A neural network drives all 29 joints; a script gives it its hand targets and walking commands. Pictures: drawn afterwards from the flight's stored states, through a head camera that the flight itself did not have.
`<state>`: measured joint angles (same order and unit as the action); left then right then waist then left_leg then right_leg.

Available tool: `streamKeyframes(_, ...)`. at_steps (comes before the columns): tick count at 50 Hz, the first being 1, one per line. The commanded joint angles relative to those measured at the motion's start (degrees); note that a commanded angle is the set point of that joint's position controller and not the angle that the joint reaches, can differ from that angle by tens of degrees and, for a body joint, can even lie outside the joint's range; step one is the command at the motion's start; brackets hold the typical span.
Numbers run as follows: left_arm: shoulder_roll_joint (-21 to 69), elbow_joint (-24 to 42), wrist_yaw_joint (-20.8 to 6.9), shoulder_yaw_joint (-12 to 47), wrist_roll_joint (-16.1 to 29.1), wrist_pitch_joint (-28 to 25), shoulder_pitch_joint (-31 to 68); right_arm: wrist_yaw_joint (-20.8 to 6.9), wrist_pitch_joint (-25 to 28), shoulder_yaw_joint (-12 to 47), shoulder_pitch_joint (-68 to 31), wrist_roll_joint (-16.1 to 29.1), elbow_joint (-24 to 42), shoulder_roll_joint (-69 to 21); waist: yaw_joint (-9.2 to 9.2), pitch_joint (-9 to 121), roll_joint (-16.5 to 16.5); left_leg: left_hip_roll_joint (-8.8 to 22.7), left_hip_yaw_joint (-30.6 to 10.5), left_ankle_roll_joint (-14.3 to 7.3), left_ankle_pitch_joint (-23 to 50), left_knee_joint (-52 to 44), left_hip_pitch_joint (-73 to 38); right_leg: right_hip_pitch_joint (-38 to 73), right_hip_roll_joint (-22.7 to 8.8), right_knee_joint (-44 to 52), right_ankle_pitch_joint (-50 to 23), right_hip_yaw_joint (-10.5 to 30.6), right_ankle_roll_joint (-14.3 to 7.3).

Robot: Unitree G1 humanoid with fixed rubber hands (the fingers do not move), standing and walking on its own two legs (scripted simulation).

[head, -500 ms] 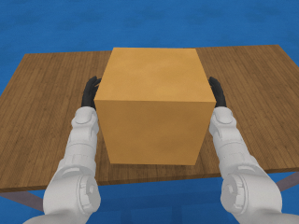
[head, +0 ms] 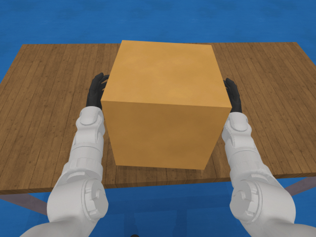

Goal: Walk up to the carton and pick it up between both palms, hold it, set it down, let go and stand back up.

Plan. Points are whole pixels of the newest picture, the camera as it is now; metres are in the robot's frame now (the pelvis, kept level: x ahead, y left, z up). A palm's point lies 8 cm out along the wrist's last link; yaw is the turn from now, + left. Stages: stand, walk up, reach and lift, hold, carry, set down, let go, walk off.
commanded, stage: set down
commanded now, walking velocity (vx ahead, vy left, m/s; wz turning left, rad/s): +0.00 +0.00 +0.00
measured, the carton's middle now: (163, 105) +0.46 +0.07 +0.02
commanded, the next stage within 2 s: none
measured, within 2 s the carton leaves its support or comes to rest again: rests again in 1.08 s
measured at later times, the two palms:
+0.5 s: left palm (96, 108) +0.39 +0.24 +0.07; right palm (231, 112) +0.43 -0.11 +0.07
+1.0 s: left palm (99, 114) +0.39 +0.24 +0.04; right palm (230, 116) +0.43 -0.11 +0.05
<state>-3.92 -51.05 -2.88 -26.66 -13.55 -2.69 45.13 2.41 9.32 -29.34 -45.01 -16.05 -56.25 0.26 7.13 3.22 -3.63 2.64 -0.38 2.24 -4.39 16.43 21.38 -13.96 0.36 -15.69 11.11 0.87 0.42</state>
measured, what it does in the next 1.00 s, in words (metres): stands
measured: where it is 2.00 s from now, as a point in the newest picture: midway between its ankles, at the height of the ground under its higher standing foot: outside the picture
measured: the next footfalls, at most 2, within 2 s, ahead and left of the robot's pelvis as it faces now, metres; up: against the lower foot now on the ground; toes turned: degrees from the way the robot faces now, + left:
none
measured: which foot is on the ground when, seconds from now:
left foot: down 0.00-1.00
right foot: down 0.00-1.00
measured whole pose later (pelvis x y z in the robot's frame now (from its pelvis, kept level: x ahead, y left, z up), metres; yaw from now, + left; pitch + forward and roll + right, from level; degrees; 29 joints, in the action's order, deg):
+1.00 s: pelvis +0.01 +0.00 +0.00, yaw +0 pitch +10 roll +0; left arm -1.7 -50.3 -4.9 -32.8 -19.0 -6.3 41.8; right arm -0.6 14.6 -32.5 -41.4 -21.5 -51.5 -3.1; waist 6.4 0.6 -3.6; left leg 2.6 3.0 1.4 -4.2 15.2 20.7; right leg -14.7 -0.9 -17.2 12.4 -0.1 0.7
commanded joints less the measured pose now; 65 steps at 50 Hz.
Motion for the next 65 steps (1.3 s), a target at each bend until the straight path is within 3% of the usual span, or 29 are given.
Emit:
streamKeyframes(1,29.74,0.86,-3.98,14.70,-2.68,-0.45,33.77,-8.02,3.72,16.62,-37.63,-3.81,5.53,-31.16,0.63,34.92,3.32,-2.46,10.09,0.50,22.39,3.01,-18.92,7.54,0.70,-0.86,-17.98,-5.94,2.36)
streamKeyframes(4,29.61,0.26,-4.00,13.91,-3.48,-0.20,32.29,-8.22,3.67,16.45,-36.66,-3.73,4.17,-30.61,1.20,32.73,4.21,-2.32,10.05,0.52,22.44,2.91,-19.57,6.64,0.87,-0.56,-16.49,-6.00,2.14)
streamKeyframes(5,29.28,-0.03,-4.02,13.63,-3.12,-0.45,33.07,-8.34,3.79,16.05,-37.79,-4.23,5.41,-30.64,1.21,33.45,2.59,-2.38,10.17,0.14,20.36,2.38,-18.77,6.14,0.95,-0.05,-14.01,-5.96,2.31)
streamKeyframes(8,28.76,0.02,-3.78,12.18,-3.98,-0.46,32.89,-8.66,3.20,13.77,-35.85,-5.72,4.14,-30.01,1.00,31.89,2.93,-2.14,10.40,-0.16,18.17,1.62,-18.93,4.55,0.86,0.82,-9.96,-6.06,2.02)
streamKeyframes(10,27.72,-1.15,-4.15,10.88,-4.38,-0.26,31.60,-8.44,2.93,13.94,-34.94,-6.22,4.14,-30.38,0.85,30.09,1.80,-2.39,10.57,-0.94,18.22,1.73,-17.92,6.03,0.61,0.06,-13.22,-5.74,2.70)
streamKeyframes(11,28.07,-0.10,-4.19,11.18,-4.58,-0.39,31.95,-8.38,2.81,13.53,-34.50,-6.43,3.68,-30.13,0.64,30.51,3.03,-2.36,10.46,-0.47,18.17,1.55,-17.92,6.10,0.58,-0.03,-12.62,-5.81,2.66)
streamKeyframes(12,27.46,0.67,-4.72,10.74,-5.02,-0.35,30.69,-8.32,3.28,14.42,-32.98,-5.28,4.49,-29.28,0.73,27.85,2.27,-2.83,11.63,-2.07,18.06,1.43,-17.45,8.06,0.09,0.67,-9.85,-5.80,2.44)
streamKeyframes(13,27.21,0.13,-4.95,10.57,-5.14,-0.30,30.67,-8.20,3.38,14.44,-33.16,-5.28,4.48,-29.64,1.01,27.52,2.25,-2.63,11.73,-2.27,17.74,1.01,-16.70,8.28,0.00,0.48,-10.07,-5.86,2.51)
streamKeyframes(30,27.09,2.39,-5.31,9.78,-6.32,-1.43,27.47,-8.02,4.41,13.96,-28.00,-6.58,4.61,-29.04,0.43,25.07,2.54,-2.31,11.58,-2.40,20.79,1.68,-19.54,4.46,0.61,0.95,-7.85,-6.88,2.70)
streamKeyframes(44,26.24,1.16,-5.41,8.65,-6.89,-3.82,26.40,-7.83,5.03,14.22,-24.74,-7.86,3.75,-30.63,0.75,25.04,1.79,-2.13,11.81,-3.33,18.92,1.10,-16.21,5.59,-0.17,0.07,-10.41,-6.11,3.08)
streamKeyframes(46,26.14,-1.16,-5.43,7.86,-7.50,-3.58,25.34,-7.72,4.52,13.51,-25.45,-9.62,2.26,-30.10,-0.33,23.41,1.44,-2.34,11.53,-2.97,17.18,1.57,-16.01,4.98,0.09,0.36,-9.84,-5.40,2.93)
streamKeyframes(48,27.56,-0.09,-5.01,8.47,-7.91,-3.58,25.38,-7.89,4.55,13.68,-25.49,-10.17,2.76,-31.18,0.55,24.44,2.72,-2.25,11.47,-2.49,17.63,1.73,-16.49,4.21,0.37,0.02,-9.80,-5.88,2.67)
streamKeyframes(50,25.39,-0.93,-4.69,6.70,-7.58,-3.77,25.67,-7.86,4.26,13.52,-25.67,-10.02,2.61,-30.77,1.03,24.83,1.36,-2.47,11.92,-3.07,16.89,1.80,-14.52,5.31,0.13,-0.39,-10.24,-5.16,2.98)
streamKeyframes(58,27.29,-1.23,-3.81,8.08,-6.90,-7.39,27.11,-7.88,6.84,15.03,-26.42,-10.14,0.88,-34.08,1.77,31.19,3.35,-2.00,11.56,-2.21,22.37,3.76,-14.75,4.62,0.21,-2.04,-14.87,-5.33,2.77)
streamKeyframes(60,26.46,-3.32,-3.89,6.43,-7.55,-7.36,25.20,-7.79,6.82,16.03,-25.25,-9.74,-0.67,-34.04,2.25,27.71,2.17,-1.97,11.77,-2.85,22.97,4.01,-14.65,5.22,0.06,-2.02,-16.03,-4.92,2.81)
streamKeyframes(63,28.16,-2.52,-3.67,8.71,-6.65,-7.99,25.90,-7.40,7.88,14.76,-25.56,-9.99,-1.14,-33.05,1.20,30.44,4.33,-1.53,10.96,-1.65,26.60,5.11,-17.30,1.16,0.72,-2.01,-15.86,-6.01,2.45)
streamKeyframes(65,26.66,-4.60,-3.94,7.19,-7.03,-7.84,25.17,-7.07,7.54,14.54,-25.16,-9.96,-2.10,-32.40,1.06,26.77,2.72,-1.77,11.46,-2.34,25.70,5.16,-17.13,1.30,0.49,-0.93,-14.22,-5.11,2.28)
